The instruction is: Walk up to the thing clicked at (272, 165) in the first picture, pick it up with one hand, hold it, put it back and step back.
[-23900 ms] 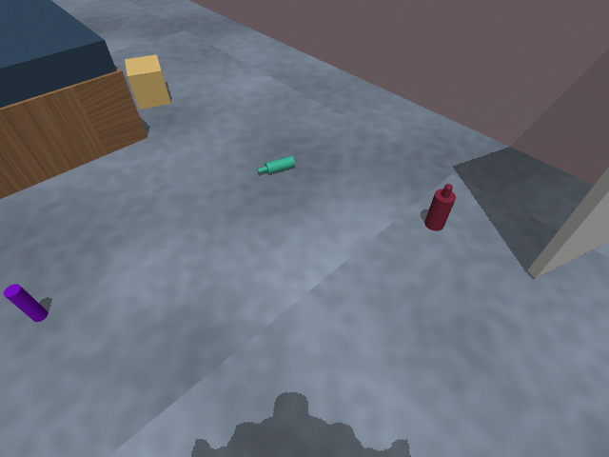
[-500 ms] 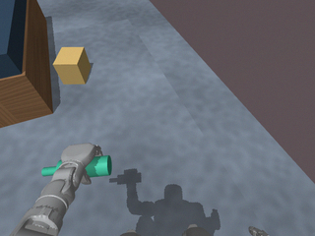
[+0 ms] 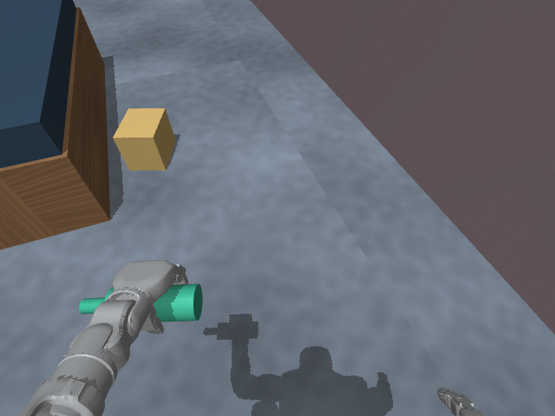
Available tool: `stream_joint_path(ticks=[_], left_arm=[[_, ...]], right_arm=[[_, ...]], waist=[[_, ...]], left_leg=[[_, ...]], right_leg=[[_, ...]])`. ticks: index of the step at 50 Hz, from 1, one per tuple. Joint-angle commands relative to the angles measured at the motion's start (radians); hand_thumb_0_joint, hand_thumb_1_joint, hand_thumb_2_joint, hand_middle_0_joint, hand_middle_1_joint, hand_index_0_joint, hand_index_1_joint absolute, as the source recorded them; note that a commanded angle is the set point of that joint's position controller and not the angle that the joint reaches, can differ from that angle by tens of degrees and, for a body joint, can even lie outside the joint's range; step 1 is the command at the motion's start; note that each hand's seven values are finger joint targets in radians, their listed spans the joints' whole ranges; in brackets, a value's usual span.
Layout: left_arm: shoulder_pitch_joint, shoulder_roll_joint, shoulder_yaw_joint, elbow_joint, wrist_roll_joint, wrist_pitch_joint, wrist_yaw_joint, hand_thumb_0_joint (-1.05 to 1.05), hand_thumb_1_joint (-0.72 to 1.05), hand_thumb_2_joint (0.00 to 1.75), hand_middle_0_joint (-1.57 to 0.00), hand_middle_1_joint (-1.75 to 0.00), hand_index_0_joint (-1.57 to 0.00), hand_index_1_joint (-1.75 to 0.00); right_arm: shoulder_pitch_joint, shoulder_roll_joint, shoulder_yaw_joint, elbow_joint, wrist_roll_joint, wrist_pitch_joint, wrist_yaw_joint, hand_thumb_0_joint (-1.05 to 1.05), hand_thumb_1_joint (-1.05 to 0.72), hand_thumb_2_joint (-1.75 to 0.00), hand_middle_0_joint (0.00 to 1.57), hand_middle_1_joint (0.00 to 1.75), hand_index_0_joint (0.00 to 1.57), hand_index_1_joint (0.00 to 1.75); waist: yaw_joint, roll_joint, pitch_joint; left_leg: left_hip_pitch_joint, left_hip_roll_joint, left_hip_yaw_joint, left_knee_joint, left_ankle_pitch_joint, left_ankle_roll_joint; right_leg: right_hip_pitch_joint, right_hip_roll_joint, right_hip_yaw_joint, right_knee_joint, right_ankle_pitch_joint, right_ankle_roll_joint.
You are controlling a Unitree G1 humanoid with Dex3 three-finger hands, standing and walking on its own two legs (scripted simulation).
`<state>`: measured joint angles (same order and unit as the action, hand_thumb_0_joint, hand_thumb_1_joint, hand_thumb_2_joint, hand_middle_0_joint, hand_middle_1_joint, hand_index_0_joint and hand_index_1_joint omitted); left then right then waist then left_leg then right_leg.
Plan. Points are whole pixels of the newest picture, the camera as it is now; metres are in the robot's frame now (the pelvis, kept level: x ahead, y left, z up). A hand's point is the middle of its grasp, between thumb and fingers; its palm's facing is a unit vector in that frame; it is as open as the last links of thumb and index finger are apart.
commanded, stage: hold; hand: left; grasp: from above
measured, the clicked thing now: (140, 304) +0.32 +0.26 -0.07
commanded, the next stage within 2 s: crouch in 1.46 s
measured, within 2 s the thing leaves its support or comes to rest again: neither
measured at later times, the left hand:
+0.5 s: hand (155, 314) +0.28 +0.21 -0.03, palm faces -0.45 -0.04 -0.89, open 8.9 cm
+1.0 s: hand (155, 319) +0.27 +0.20 -0.01, palm faces -0.45 -0.03 -0.89, open 8.9 cm
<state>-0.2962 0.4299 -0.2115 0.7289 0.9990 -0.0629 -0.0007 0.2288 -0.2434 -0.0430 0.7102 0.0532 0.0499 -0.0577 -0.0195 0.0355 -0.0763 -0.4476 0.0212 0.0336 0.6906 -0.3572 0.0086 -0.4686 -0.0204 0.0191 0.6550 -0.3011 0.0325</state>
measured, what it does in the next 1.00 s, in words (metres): stands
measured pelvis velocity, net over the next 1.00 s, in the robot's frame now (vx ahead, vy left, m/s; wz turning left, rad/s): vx -0.02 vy -0.01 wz -0.01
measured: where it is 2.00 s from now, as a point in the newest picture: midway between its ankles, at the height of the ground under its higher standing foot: outside the picture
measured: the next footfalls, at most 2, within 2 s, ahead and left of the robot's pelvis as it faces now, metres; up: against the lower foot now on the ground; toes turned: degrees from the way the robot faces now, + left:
none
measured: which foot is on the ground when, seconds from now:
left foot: down 0.00-1.00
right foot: down 0.00-1.00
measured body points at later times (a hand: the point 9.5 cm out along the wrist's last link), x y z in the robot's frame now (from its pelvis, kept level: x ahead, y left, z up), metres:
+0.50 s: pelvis -0.01 -0.01 +0.01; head +0.00 -0.03 +0.46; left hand +0.30 +0.21 +0.02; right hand +0.12 -0.27 -0.11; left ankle -0.01 +0.11 -0.72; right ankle +0.02 -0.14 -0.72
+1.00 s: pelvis -0.02 -0.01 +0.01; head -0.02 -0.04 +0.46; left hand +0.29 +0.20 +0.04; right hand +0.13 -0.26 -0.10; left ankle -0.01 +0.11 -0.72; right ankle +0.02 -0.14 -0.72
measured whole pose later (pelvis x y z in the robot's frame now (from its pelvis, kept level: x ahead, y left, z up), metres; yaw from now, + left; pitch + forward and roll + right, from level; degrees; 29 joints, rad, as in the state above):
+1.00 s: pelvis -0.02 -0.01 +0.01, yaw +0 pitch +0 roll +0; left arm -0.23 0.43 -0.23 0.58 0.97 -0.07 -0.07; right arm 0.17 -0.25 -0.02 0.69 0.06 0.08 -0.08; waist 0.01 0.05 -0.01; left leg -0.28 0.02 0.04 0.52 -0.25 -0.01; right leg -0.32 -0.02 0.03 0.53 -0.22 0.02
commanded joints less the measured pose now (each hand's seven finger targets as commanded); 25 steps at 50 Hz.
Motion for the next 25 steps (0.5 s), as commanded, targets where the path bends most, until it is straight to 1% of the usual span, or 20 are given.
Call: stream_joint_path(ticks=[1,2,3,4,6,7,8,9,10,11,12,13,14,16,17,20,21,22,23,25], left_arm=[[-0.316,0.201,0.094,-0.205,-0.002,-0.001,0.03,0.0,0.67,0.55,-0.97,-0.54,-1.01,-0.5],[-0.322,0.208,0.098,-0.208,-0.002,-0.002,0.029,0.0,0.67,0.55,-0.97,-0.54,-1.01,-0.5],[-0.308,0.208,0.102,-0.214,-0.006,-0.003,0.027,0.0,0.66,0.55,-0.97,-0.53,-1.0,-0.5],[-0.298,0.199,0.096,-0.202,-0.006,-0.002,0.024,0.0,0.65,0.54,-0.96,-0.53,-0.99,-0.49],[-0.298,0.207,0.1,-0.219,-0.006,-0.003,0.019,0.0,0.65,0.53,-0.95,-0.54,-0.99,-0.5],[-0.304,0.214,0.105,-0.235,-0.012,-0.005,0.019,0.0,0.66,0.52,-0.96,-0.55,-1.0,-0.5],[-0.299,0.208,0.101,-0.237,-0.014,-0.005,0.017,0.0,0.66,0.53,-0.96,-0.55,-1.0,-0.51],[-0.279,0.199,0.094,-0.216,-0.007,-0.002,0.016,0.0,0.65,0.52,-0.96,-0.54,-1.0,-0.5],[-0.285,0.2,0.094,-0.231,-0.012,-0.004,0.015,0.0,0.65,0.51,-0.96,-0.54,-1.0,-0.5],[-0.288,0.213,0.109,-0.242,-0.014,-0.005,0.018,0.0,0.65,0.52,-0.95,-0.55,-0.99,-0.51],[-0.283,0.203,0.098,-0.232,-0.012,-0.004,0.014,0.0,0.65,0.54,-0.94,-0.57,-0.99,-0.52],[-0.277,0.192,0.09,-0.235,-0.013,-0.003,0.013,0.0,0.64,0.55,-0.95,-0.55,-0.99,-0.51],[-0.286,0.201,0.094,-0.245,-0.014,-0.003,0.012,0.0,0.64,0.55,-0.95,-0.55,-0.99,-0.51],[-0.279,0.198,0.096,-0.242,-0.011,-0.001,0.014,0.0,0.63,0.54,-0.94,-0.57,-0.98,-0.53],[-0.294,0.201,0.094,-0.266,-0.012,-0.003,0.013,0.0,0.63,0.55,-0.94,-0.57,-0.98,-0.53],[-0.278,0.2,0.099,-0.251,-0.014,-0.001,0.01,0.0,0.63,0.57,-0.95,-0.58,-0.98,-0.55],[-0.299,0.219,0.112,-0.28,-0.016,-0.002,0.013,0.0,0.65,0.55,-0.95,-0.59,-0.99,-0.54],[-0.28,0.204,0.102,-0.257,-0.011,0.001,0.014,0.0,0.63,0.57,-0.95,-0.58,-0.99,-0.54],[-0.275,0.201,0.102,-0.258,-0.009,0.004,0.013,0.0,0.64,0.55,-0.93,-0.61,-0.98,-0.56],[-0.301,0.203,0.097,-0.285,-0.012,0.002,0.012,0.0,0.65,0.54,-0.93,-0.62,-0.99,-0.56]], right_arm=[[-0.028,-0.144,-0.049,-0.12,0.003,-0.026,-0.012,0.0,-0.89,-0.89,0.2,0.3,0.2,0.3],[-0.029,-0.145,-0.048,-0.122,0.004,-0.025,-0.012,0.0,-0.89,-0.9,0.2,0.3,0.2,0.3],[-0.038,-0.143,-0.046,-0.125,0.004,-0.024,-0.012,0.0,-0.89,-0.9,0.2,0.3,0.2,0.3],[-0.039,-0.141,-0.046,-0.124,0.004,-0.023,-0.013,0.0,-0.89,-0.89,0.2,0.3,0.2,0.3],[-0.043,-0.143,-0.046,-0.127,0.003,-0.02,-0.015,0.0,-0.89,-0.89,0.2,0.3,0.2,0.3],[-0.052,-0.144,-0.044,-0.131,0.004,-0.019,-0.016,0.0,-0.89,-0.89,0.2,0.3,0.2,0.3],[-0.061,-0.14,-0.043,-0.135,0.004,-0.018,-0.016,0.0,-0.89,-0.9,0.2,0.3,0.2,0.3],[-0.056,-0.14,-0.042,-0.134,0.004,-0.018,-0.016,0.0,-0.9,-0.9,0.2,0.3,0.2,0.3],[-0.062,-0.141,-0.042,-0.138,0.005,-0.016,-0.016,0.0,-0.9,-0.9,0.2,0.3,0.2,0.3],[-0.068,-0.142,-0.043,-0.14,0.005,-0.015,-0.017,0.0,-0.89,-0.9,0.2,0.3,0.2,0.3],[-0.065,-0.14,-0.041,-0.14,0.005,-0.013,-0.017,0.0,-0.9,-0.9,0.2,0.3,0.2,0.3],[-0.072,-0.138,-0.041,-0.144,0.006,-0.012,-0.017,0.0,-0.9,-0.9,0.2,0.3,0.2,0.3],[-0.073,-0.143,-0.041,-0.143,0.006,-0.01,-0.017,0.0,-0.9,-0.9,0.2,0.3,0.2,0.3],[-0.075,-0.14,-0.04,-0.144,0.006,-0.009,-0.019,0.0,-0.9,-0.9,0.2,0.3,0.2,0.3],[-0.081,-0.138,-0.037,-0.146,0.006,-0.008,-0.019,0.0,-0.9,-0.9,0.2,0.3,0.2,0.3],[-0.089,-0.138,-0.035,-0.144,0.007,-0.006,-0.021,0.0,-0.9,-0.9,0.2,0.3,0.2,0.3],[-0.099,-0.139,-0.035,-0.149,0.007,-0.005,-0.021,0.0,-0.9,-0.9,0.2,0.3,0.2,0.3],[-0.106,-0.135,-0.033,-0.15,0.007,-0.005,-0.021,0.0,-0.9,-0.9,0.2,0.3,0.2,0.3],[-0.105,-0.135,-0.032,-0.15,0.006,-0.006,-0.021,0.0,-0.9,-0.9,0.2,0.3,0.2,0.3],[-0.115,-0.136,-0.031,-0.152,0.008,-0.006,-0.021,0.0,-0.9,-0.9,0.2,0.3,0.2,0.3]], waist=[[-0.002,0.009,-0.26],[-0.003,0.005,-0.253],[0.006,0.013,-0.247],[0.0,0.008,-0.249],[0.002,-0.003,-0.255],[0.008,0.004,-0.241],[0.011,0.006,-0.226],[0.008,-0.004,-0.224],[0.01,-0.008,-0.227],[0.017,-0.002,-0.23],[0.009,0.005,-0.22],[0.011,-0.003,-0.217],[0.011,0.0,-0.218],[0.01,-0.024,-0.217],[0.014,-0.016,-0.22],[0.012,-0.024,-0.202],[0.025,0.002,-0.204],[0.022,-0.001,-0.188],[0.018,-0.009,-0.192],[0.019,-0.007,-0.183]], left_leg=[[0.162,-0.026,-0.019,-0.1,0.374,-0.008],[0.157,-0.027,-0.019,-0.106,0.361,-0.006],[0.159,-0.03,-0.016,-0.112,0.353,-0.007],[0.166,-0.031,-0.013,-0.112,0.354,-0.005],[0.177,-0.03,-0.013,-0.118,0.366,-0.003],[0.174,-0.031,-0.013,-0.125,0.351,-0.003],[0.173,-0.031,-0.013,-0.135,0.329,-0.004],[0.173,-0.032,-0.014,-0.138,0.323,-0.002],[0.18,-0.031,-0.013,-0.144,0.324,-0.001],[0.184,-0.031,-0.012,-0.15,0.32,-0.002],[0.184,-0.029,-0.01,-0.152,0.32,-0.003],[0.194,-0.028,-0.011,-0.16,0.321,-0.003],[0.2,-0.027,-0.009,-0.165,0.32,-0.003],[0.199,-0.033,-0.008,-0.162,0.313,0.003],[0.202,-0.034,-0.007,-0.168,0.301,0.003],[0.208,-0.036,-0.002,-0.18,0.277,0.005],[0.209,-0.035,-0.001,-0.189,0.264,0.001],[0.211,-0.035,-0.003,-0.194,0.252,0.0],[0.211,-0.035,-0.003,-0.194,0.25,0.001],[0.209,-0.034,-0.003,-0.203,0.226,0.001]], right_leg=[[0.133,0.055,-0.024,-0.069,0.273,-0.044],[0.136,0.054,-0.023,-0.075,0.266,-0.044],[0.143,0.052,-0.022,-0.081,0.26,-0.043],[0.142,0.051,-0.02,-0.084,0.265,-0.043],[0.153,0.051,-0.021,-0.088,0.278,-0.042],[0.155,0.051,-0.021,-0.096,0.265,-0.041],[0.152,0.052,-0.02,-0.105,0.243,-0.042],[0.156,0.05,-0.02,-0.108,0.237,-0.043],[0.163,0.051,-0.02,-0.112,0.239,-0.042],[0.167,0.05,-0.021,-0.115,0.232,-0.042],[0.159,0.051,-0.019,-0.115,0.231,-0.044],[0.161,0.053,-0.021,-0.119,0.23,-0.044],[0.167,0.053,-0.023,-0.124,0.226,-0.044],[0.17,0.049,-0.018,-0.134,0.232,-0.04],[0.174,0.047,-0.016,-0.139,0.222,-0.04],[0.176,0.044,-0.012,-0.155,0.201,-0.038],[0.179,0.046,-0.015,-0.158,0.182,-0.041],[0.175,0.046,-0.014,-0.163,0.168,-0.042],[0.172,0.045,-0.012,-0.165,0.169,-0.04],[0.175,0.045,-0.012,-0.174,0.146,-0.039]])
